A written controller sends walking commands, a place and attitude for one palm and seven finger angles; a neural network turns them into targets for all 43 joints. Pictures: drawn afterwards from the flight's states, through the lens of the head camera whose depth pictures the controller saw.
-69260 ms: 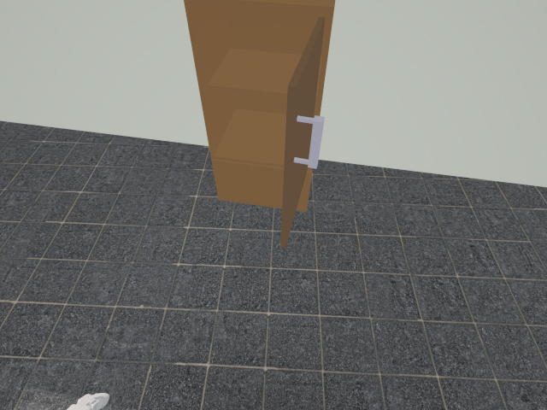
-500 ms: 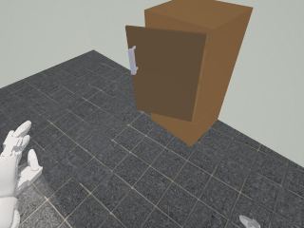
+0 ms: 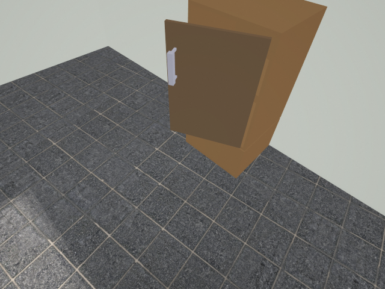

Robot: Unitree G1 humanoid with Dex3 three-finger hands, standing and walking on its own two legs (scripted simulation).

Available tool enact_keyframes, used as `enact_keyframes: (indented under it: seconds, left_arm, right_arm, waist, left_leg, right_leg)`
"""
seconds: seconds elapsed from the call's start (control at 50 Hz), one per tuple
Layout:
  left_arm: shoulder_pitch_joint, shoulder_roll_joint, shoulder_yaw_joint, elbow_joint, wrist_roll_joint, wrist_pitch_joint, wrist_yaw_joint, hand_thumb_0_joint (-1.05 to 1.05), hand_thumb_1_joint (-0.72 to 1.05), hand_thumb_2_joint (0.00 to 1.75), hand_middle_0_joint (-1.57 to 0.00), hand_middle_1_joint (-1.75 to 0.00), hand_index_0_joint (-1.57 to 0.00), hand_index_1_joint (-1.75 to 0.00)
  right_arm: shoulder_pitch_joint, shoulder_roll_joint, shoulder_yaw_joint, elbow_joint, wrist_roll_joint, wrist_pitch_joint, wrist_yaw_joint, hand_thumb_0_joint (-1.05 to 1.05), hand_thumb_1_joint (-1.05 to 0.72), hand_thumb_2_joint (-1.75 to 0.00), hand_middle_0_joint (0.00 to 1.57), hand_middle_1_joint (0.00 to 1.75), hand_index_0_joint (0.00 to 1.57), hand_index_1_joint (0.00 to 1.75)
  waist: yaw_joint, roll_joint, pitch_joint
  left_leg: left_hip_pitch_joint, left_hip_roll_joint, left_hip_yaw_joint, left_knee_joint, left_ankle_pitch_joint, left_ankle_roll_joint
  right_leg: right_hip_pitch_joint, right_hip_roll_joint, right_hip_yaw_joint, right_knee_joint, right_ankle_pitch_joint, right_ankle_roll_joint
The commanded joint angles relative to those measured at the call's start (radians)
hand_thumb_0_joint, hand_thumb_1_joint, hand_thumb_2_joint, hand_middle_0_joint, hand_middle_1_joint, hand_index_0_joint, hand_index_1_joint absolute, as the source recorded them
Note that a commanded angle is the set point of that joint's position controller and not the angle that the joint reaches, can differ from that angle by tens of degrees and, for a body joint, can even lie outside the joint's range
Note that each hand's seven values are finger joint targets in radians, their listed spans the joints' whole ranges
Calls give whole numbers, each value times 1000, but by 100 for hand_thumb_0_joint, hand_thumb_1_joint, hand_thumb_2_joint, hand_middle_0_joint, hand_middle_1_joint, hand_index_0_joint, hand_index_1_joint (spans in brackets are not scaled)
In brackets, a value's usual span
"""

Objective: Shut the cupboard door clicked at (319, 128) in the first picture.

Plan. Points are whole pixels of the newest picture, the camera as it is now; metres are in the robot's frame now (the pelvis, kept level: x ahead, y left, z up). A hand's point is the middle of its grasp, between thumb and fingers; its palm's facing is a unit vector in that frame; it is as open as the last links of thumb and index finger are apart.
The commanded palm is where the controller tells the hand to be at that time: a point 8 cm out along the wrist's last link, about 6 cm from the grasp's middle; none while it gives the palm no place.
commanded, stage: let the arm hang, fingers relaxed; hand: left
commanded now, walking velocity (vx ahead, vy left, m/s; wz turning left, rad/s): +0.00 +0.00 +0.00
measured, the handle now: (173, 66) +0.95 +0.14 -0.05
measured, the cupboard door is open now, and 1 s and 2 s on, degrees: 25 25 25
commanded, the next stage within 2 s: look to check the result in 0.54 s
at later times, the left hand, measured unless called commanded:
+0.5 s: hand out of the picture -0.01 +0.18 -0.18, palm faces -0.01 -0.98 -0.18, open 7.4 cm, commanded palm none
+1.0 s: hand out of the picture -0.01 +0.18 -0.18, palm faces -0.02 -0.98 -0.22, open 7.4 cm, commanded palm none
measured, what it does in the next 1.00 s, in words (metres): stands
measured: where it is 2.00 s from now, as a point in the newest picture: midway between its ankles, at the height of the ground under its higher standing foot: outside the picture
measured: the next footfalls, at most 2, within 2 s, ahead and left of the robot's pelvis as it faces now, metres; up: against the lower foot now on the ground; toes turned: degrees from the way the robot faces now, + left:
none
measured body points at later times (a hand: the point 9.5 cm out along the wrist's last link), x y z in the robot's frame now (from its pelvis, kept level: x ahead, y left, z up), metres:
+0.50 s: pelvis -0.01 +0.01 +0.00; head -0.01 +0.01 +0.45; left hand -0.01 +0.23 -0.16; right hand -0.03 -0.21 -0.16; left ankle +0.03 +0.09 -0.74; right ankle -0.02 -0.13 -0.74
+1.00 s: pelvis +0.00 +0.00 +0.00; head +0.00 +0.00 +0.45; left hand +0.00 +0.23 -0.16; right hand +0.00 -0.24 -0.16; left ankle +0.03 +0.09 -0.74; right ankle -0.02 -0.13 -0.74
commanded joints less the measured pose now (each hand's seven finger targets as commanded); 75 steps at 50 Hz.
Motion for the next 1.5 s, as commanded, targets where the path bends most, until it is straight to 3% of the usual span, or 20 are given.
enact_keyframes:
  seconds: [0.0,0.2,0.36,0.46,0.72,1.26,1.32,1.38,1.42,1.48]
  left_arm:
    - [26,74,15,-12,3,-24,2,0,90,90,-20,-30,-20,-30]
    - [51,61,16,8,5,-22,10,0,90,90,-20,-30,-20,-30]
    - [44,53,18,1,5,-27,13,0,90,90,-20,-30,-20,-30]
    - [37,51,20,-4,5,-28,13,0,90,90,-20,-30,-20,-30]
    - [16,81,24,-8,4,-39,12,0,90,90,-20,-30,-20,-30]
    - [-77,146,30,-17,3,-45,5,0,90,90,-20,-30,-20,-30]
    - [-47,97,26,-20,0,-31,13,0,90,90,-20,-30,-20,-30]
    - [-46,120,45,-45,1,-19,16,0,90,90,-20,-30,-20,-30]
    - [-49,140,61,-69,4,-14,16,0,90,90,-20,-30,-20,-30]
    - [-67,166,82,-117,7,-9,20,0,90,90,-20,-30,-20,-30]
  right_arm:
    - [39,-127,-30,-14,2,-21,-11,0,-90,-90,20,30,20,30]
    - [84,-110,-36,23,0,-20,-10,0,-90,-90,20,30,20,30]
    - [102,-87,-37,29,1,-22,-9,0,-90,-90,20,30,20,30]
    - [102,-82,-38,26,1,-21,-8,0,-90,-90,20,30,20,30]
    - [76,-113,-41,20,5,-25,-8,0,-90,-90,20,30,20,30]
    - [-25,-178,-41,19,2,-28,-3,0,-90,-90,20,30,20,30]
    - [2,-112,-28,14,3,-14,1,0,-90,-90,20,30,20,30]
    - [-7,-120,-39,-9,0,-1,5,0,-90,-90,20,30,20,30]
    - [-16,-130,-49,-35,1,7,8,0,-90,-90,20,30,20,30]
    - [-20,-106,-64,-69,-3,20,14,0,-90,-90,20,30,20,30]
  waist:
    - [-8,5,29]
    - [-6,12,64]
    - [-10,-4,81]
    - [-12,16,76]
    - [-16,6,46]
    - [-15,9,22]
    - [-12,-4,26]
    - [-5,0,28]
    - [-2,-30,25]
    - [-2,-119,18]
  left_leg:
    - [28,127,-150,-137,-58,0]
    - [-11,126,-161,-185,-171,2]
    - [-10,113,-141,-161,-134,0]
    - [-9,110,-136,-155,-134,-3]
    - [52,114,-116,-115,-24,-2]
    - [95,125,-119,-119,50,-9]
    - [57,115,-122,-74,111,-16]
    - [-12,102,-132,-15,113,-16]
    - [-58,81,-131,47,97,-19]
    - [-124,34,-74,234,4,-38]
  right_leg:
    - [-73,-64,76,-70,5,-50]
    - [-86,-57,76,-47,-22,-47]
    - [-99,-61,82,-62,-17,-49]
    - [-100,-59,87,-65,-16,-51]
    - [-102,-64,101,-82,22,-57]
    - [-53,-79,108,-117,63,-56]
    - [-49,-91,76,-68,87,-43]
    - [-43,-112,53,-15,82,-47]
    - [-43,-142,55,0,79,-69]
    - [-53,-256,95,-24,77,-136]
